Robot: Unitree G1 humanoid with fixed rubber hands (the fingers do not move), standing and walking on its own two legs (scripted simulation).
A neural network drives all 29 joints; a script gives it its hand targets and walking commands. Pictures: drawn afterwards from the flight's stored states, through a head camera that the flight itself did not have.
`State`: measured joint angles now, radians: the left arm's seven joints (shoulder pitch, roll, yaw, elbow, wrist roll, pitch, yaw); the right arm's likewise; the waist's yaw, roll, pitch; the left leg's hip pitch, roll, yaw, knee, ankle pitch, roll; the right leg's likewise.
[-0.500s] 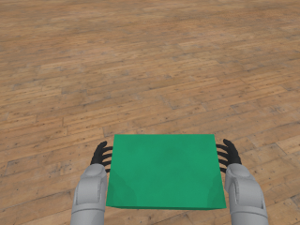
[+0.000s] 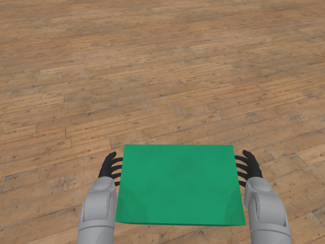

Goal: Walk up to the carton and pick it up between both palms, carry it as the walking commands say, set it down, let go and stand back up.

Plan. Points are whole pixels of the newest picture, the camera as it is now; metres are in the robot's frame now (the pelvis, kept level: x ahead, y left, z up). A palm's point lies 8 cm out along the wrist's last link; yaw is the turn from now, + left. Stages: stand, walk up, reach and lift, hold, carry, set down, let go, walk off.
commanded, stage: carry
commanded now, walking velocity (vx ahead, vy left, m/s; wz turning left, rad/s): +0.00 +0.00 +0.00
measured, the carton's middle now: (177, 188) +0.29 +0.00 -0.05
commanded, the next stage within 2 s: hold in 1.44 s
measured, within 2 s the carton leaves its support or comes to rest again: neither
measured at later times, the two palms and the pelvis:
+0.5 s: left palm (102, 184) +0.26 +0.19 +0.03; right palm (251, 184) +0.26 -0.17 +0.04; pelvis -0.01 +0.00 +0.00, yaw +0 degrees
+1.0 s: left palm (102, 190) +0.24 +0.18 +0.03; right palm (254, 188) +0.25 -0.17 +0.04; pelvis -0.02 +0.00 +0.00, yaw +0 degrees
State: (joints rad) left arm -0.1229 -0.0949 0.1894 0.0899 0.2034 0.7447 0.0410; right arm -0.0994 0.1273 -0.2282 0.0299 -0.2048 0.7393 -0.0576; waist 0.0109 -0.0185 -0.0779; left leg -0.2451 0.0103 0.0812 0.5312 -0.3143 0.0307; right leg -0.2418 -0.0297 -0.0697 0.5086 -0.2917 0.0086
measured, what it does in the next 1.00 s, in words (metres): stands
